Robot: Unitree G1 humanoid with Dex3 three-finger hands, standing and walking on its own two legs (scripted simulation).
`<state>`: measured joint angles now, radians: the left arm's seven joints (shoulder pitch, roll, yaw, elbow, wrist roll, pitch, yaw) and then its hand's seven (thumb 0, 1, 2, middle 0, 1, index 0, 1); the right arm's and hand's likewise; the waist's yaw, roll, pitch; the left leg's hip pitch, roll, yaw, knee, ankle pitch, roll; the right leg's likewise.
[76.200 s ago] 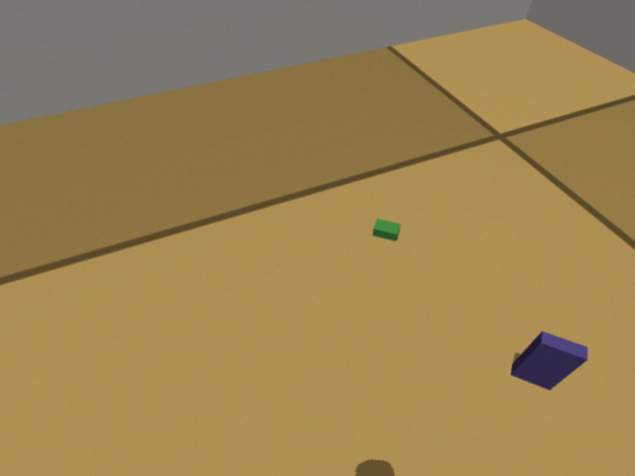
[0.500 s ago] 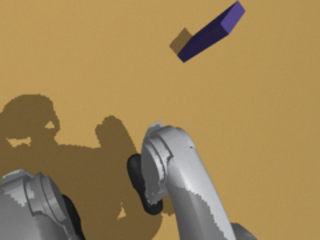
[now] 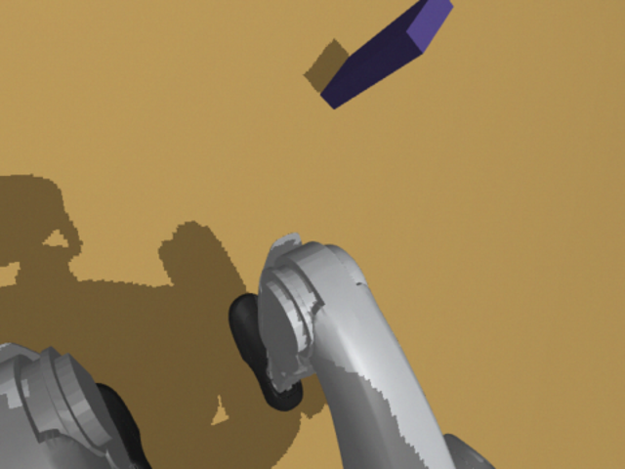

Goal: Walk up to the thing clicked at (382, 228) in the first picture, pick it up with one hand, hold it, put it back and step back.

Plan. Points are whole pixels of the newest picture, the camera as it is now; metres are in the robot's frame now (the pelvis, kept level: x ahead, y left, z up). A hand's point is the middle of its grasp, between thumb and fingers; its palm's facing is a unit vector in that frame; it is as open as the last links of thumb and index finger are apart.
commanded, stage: rest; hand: left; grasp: from above
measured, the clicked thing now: out of the picture +0.50 +0.35 -0.28
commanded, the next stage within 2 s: open in 0.16 s
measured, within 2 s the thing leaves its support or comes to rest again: rests again in 0.36 s
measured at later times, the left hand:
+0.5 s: hand out of the picture +0.48 +0.35 -0.25, palm faces -0.28 -0.35 -0.90, open 10.8 cm
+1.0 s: hand out of the picture +0.48 +0.35 -0.25, palm faces -0.28 -0.35 -0.90, open 13.8 cm
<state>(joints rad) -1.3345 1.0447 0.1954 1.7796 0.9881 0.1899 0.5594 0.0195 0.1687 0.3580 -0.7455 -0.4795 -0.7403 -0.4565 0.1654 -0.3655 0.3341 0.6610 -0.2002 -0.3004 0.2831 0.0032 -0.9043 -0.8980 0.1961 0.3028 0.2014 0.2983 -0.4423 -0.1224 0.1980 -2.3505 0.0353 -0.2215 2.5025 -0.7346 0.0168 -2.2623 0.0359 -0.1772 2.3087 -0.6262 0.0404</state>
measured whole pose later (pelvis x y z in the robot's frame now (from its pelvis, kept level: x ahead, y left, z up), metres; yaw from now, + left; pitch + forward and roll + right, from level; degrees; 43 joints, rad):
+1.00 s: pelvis +0.00 +0.00 +0.01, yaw -1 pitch +32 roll -16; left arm -1.35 1.12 0.17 1.75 0.96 0.19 0.56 0.00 -0.48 0.97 -0.14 -1.00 -0.14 -1.00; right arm 0.15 -0.37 0.37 0.64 -0.21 -0.30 0.27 0.01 -0.90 -0.90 0.20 0.30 0.20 0.30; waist -0.46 -0.15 0.24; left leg -2.33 0.04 -0.25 2.48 -0.74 0.02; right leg -2.23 0.04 -0.20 2.27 -0.63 0.04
